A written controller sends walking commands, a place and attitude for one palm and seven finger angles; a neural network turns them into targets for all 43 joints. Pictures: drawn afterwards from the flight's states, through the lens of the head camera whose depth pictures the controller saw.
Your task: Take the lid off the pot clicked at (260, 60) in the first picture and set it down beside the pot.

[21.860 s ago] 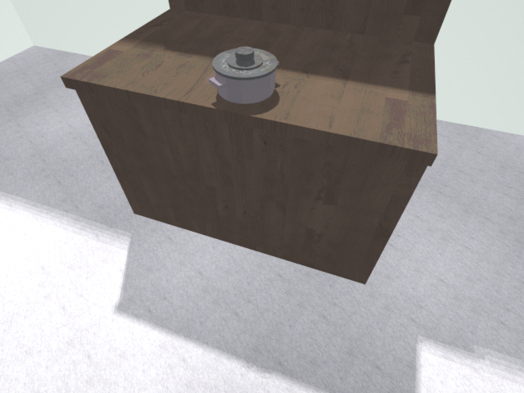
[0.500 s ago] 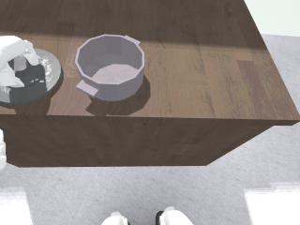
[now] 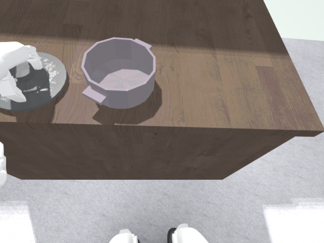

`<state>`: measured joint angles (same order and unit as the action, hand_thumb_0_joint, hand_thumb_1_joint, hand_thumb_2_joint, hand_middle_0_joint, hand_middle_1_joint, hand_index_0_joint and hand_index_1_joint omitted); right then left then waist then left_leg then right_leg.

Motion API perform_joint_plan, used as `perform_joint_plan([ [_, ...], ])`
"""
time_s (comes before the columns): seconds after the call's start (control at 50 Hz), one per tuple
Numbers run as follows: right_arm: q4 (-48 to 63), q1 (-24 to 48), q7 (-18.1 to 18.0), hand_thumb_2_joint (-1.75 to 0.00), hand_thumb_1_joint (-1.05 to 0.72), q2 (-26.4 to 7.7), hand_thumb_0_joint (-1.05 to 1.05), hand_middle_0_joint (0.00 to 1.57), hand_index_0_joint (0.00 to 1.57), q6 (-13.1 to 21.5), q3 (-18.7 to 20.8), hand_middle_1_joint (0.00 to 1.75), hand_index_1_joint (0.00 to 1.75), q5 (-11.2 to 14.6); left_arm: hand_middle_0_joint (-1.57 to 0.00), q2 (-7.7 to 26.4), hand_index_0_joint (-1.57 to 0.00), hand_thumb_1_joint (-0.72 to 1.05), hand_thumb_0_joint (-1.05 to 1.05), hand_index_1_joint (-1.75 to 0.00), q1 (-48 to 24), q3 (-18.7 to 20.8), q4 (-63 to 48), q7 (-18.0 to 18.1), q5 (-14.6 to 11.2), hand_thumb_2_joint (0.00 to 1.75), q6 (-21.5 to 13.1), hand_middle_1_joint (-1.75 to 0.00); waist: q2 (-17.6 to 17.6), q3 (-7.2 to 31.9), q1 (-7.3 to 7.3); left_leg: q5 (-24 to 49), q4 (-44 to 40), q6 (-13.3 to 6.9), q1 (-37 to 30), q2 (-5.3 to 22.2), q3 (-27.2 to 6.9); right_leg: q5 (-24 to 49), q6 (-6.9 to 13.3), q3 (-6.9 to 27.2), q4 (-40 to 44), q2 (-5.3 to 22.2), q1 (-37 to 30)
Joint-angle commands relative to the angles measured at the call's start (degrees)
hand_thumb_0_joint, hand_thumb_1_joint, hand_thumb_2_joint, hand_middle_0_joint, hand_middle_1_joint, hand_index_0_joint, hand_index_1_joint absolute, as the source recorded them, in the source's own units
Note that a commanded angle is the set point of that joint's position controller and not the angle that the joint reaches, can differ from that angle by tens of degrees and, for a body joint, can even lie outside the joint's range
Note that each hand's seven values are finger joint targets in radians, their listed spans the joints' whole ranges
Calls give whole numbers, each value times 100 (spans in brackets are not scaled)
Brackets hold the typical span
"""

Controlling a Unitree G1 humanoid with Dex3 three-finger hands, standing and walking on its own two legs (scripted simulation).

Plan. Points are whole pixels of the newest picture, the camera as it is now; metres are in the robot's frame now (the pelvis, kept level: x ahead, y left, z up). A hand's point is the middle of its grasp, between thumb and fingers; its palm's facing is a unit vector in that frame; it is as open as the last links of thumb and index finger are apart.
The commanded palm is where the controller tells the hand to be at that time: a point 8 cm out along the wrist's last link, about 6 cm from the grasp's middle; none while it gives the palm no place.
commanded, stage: raise the empty hand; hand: left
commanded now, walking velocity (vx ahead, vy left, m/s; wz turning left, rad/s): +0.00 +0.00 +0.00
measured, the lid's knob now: (21, 71) +0.53 +0.32 +0.05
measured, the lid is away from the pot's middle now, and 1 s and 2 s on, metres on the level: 0.24 0.24 0.24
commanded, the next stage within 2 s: draw the hand back to the body in 1.22 s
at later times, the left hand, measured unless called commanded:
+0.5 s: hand (1, 65) +0.49 +0.31 +0.12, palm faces -0.42 -0.09 -0.90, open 11.0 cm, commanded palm +0.51 +0.30 +0.18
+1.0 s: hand out of the picture +0.48 +0.31 +0.17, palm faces -0.37 -0.08 -0.93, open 11.0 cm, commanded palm +0.50 +0.30 +0.24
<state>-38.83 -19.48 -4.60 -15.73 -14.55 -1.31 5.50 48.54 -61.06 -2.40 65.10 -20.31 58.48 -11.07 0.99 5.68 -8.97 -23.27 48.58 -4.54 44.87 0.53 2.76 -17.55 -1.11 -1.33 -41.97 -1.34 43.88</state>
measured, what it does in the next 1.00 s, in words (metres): stands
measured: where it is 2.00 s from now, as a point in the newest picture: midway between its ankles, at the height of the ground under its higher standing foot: outside the picture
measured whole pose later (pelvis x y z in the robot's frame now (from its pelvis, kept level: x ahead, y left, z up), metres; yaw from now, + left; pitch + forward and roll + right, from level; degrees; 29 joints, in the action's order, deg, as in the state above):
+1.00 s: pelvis +0.01 +0.00 +0.02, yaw +1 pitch +13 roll -3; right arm -38.7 -17.5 -4.2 -15.7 -13.8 -1.4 6.4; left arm 46.6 -65.1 -6.2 62.7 -25.0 55.9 -6.0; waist 1.4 5.2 -7.0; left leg -19.6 38.5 -4.5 32.2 -0.8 2.5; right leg -14.5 -1.2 -1.2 -32.6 -0.5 31.2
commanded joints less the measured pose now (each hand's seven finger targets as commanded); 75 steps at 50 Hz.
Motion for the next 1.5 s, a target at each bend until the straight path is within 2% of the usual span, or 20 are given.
perform_joint_plan([
  [0.0, 156, -843, -83, -90, -90, -1115, 0, 20, 20, 71, 372, 30, 30, -69, -36, 1554, -36, -3, 0, -84, -2557, 397, -1080, 163, -84, 67, -13, -84, 898, 2579, -85, 3028, -393, 178, -2730, -64, -452, 1180, 296, -181, 415, -383, -426],
  [0.04, 165, -820, -108, -90, -90, -1123, 0, 20, 20, 78, 366, 30, 30, -72, -36, 1888, -36, -3, 0, -84, -2869, 621, -1506, 174, -134, 67, -60, -84, 1125, 2875, 2, 3294, -460, 219, -2982, -37, -494, 1283, 298, -155, 434, -383, -599],
  [0.1, 160, -810, -108, -90, -90, -1109, 0, 20, 20, 118, 348, 30, 30, -45, -36, 1687, -36, -3, 0, -84, -2589, 489, -1065, 170, -114, 67, 4, -84, 918, 2458, -53, 3024, -527, 201, -2831, -56, -507, 1125, 304, -202, 526, -386, -510],
  [0.24, 198, -763, -94, -90, -90, -1075, 0, 20, 20, 160, 366, 30, 30, -51, -36, 1618, -36, -3, 0, -84, -2675, 457, -1291, 129, -108, 67, 41, -84, 1282, 2668, 53, 3707, -607, 323, -3322, -18, -522, 1294, 316, -210, 607, -394, -575],
  [0.34, 239, -696, -63, -90, -90, -1084, 0, 20, 20, 117, 388, 30, 30, -45, -36, 1692, -36, -3, 0, -84, -2702, 534, -1499, 41, -175, 67, 82, -84, 1093, 2743, 114, 3941, -705, 320, -3380, -15, -509, 1514, 311, -200, 686, -382, -861],
  [0.38, 244, -667, -29, -90, -90, -1054, 0, 20, 20, 113, 398, 30, 30, -33, -36, 1327, -36, -3, 0, -84, -2511, 302, -1248, 0, -198, 67, 148, -84, 1008, 2400, 80, 3923, -737, 327, -3355, -18, -529, 1416, 321, -247, 747, -393, -723],
  [0.4, 230, -688, -37, -90, -90, -1085, 0, 20, 20, 101, 393, 30, 30, -13, -36, 1370, -36, -3, 0, -84, -2387, 339, -1013, -13, -220, 67, 180, -84, 649, 2221, 47, 3588, -769, 260, -3136, -26, -487, 1359, 301, -227, 789, -388, -790],
  [0.44, 224, -643, -53, -90, -90, -1116, 0, 20, 20, 97, 363, 30, 30, -1, -36, 1441, -36, -3, 0, -84, -2600, 298, -1054, -30, -219, 67, 192, -84, 708, 2166, 67, 3366, -859, 249, -3014, -44, -470, 1316, 314, -209, 795, -372, -871],
  [0.54, 290, -596, -56, -90, -90, -1041, 0, 20, 20, 140, 398, 30, 30, -47, -36, 1735, -36, -3, 0, -84, -2949, 570, -1795, -27, -240, 67, 133, -84, 1163, 2851, 162, 4216, -853, 356, -3824, -3, -588, 1556, 314, -191, 843, -354, -1065],
  [0.58, 250, -552, -43, -90, -90, -1064, 0, 20, 20, 124, 370, 30, 30, -9, -36, 1368, -36, -3, 0, -84, -2739, 283, -1230, -77, -284, 67, 230, -84, 814, 2260, 78, 3708, -954, 302, -3380, -23, -527, 1424, 305, -227, 919, -340, -997],
  [0.72, 354, -387, -1, -90, -90, -1033, 0, 20, 20, 127, 382, 30, 30, 10, -36, 1272, -36, -3, 0, -84, -2904, 218, -1624, -143, -325, 67, 316, -84, 874, 2441, 164, 4006, -1052, 311, -3648, -32, -541, 1562, 328, -224, 987, -314, -1251],
  [0.9, 353, -297, -35, -90, -90, -1062, 0, 20, 20, 169, 331, 30, 30, 42, -36, 1361, -36, -3, 0, -84, -3211, 85, -1349, -229, -281, 67, 491, -84, 584, 2105, 105, 2849, -1302, 144, -3283, -109, -476, 1335, 325, -158, 1174, -268, -1532],
  [1.02, 297, -253, -58, -90, -90, -1052, 0, 20, 20, 251, 317, 30, 30, 38, -36, 1215, -36, -3, 0, -84, -3523, -100, -1462, -320, -301, 67, 526, -84, 891, 2161, 98, 3240, -1318, 194, -3539, -93, -487, 1477, 336, -181, 1216, -263, -1528],
  [1.1, 289, -260, -48, -90, -90, -1075, 0, 20, 20, 247, 311, 30, 30, 43, -36, 1441, -36, -3, 0, -84, -3546, 37, -1352, -364, -284, 67, 607, -84, 649, 2134, 110, 2996, -1386, 138, -3320, -122, -445, 1580, 315, -140, 1262, -244, -1778],
  [1.16, 260, -244, -32, -90, -90, -1083, 0, 20, 20, 248, 301, 30, 30, 60, -36, 1185, -36, -3, 0, -84, -3289, -163, -880, -406, -270, 67, 679, -84, 466, 1849, 91, 2828, -1391, 114, -3081, -141, -386, 1526, 305, -146, 1265, -251, -1736],
  [1.24, 262, -231, -27, -90, -90, -1089, 0, 20, 20, 226, 306, 30, 30, 52, -36, 1332, -36, -3, 0, -84, -3379, -79, -999, -405, -228, 67, 683, -84, 439, 2024, 98, 2807, -1390, 94, -3054, -140, -345, 1611, 294, -110, 1252, -245, -1883],
  [1.3, 304, -243, -25, -90, -90, -1067, 0, 20, 20, 235, 343, 30, 30, 34, -36, 1399, -36, -3, 0, -84, -3807, -57, -1570, -392, -211, 67, 647, -84, 821, 2449, 111, 3254, -1394, 129, -3502, -112, -440, 1726, 306, -104, 1263, -238, -1877],
  [1.32, 367, -206, -6, -90, -90, -1039, 0, 20, 20, 243, 350, 30, 30, 23, -36, 1389, -36, -3, 0, -84, -3654, 14, -1755, -388, -249, 67, 593, -84, 986, 2522, 180, 3668, -1334, 172, -3685, -108, -460, 1801, 329, -144, 1224, -253, -1851],
  [1.4, 477, -93, 33, -90, -90, -1028, 0, 20, 20, 150, 314, 30, 30, 31, -36, 1607, -36, -3, 0, -84, -2747, 290, -1326, -407, -282, 67, 594, -84, 422, 2145, 254, 3320, -1396, 100, -3085, -159, -345, 1944, 289, -107, 1229, -222, -2187],
  [1.48, 640, 125, 87, -90, -90, -992, 0, 20, 20, 81, 323, 30, 30, 21, -36, 1625, -36, -3, 0, -84, -2632, 369, -2020, -383, -318, 67, 567, -84, 697, 2300, 312, 3440, -1455, 96, -3316, -130, -370, 1934, 302, -75, 1265, -185, -2281],
])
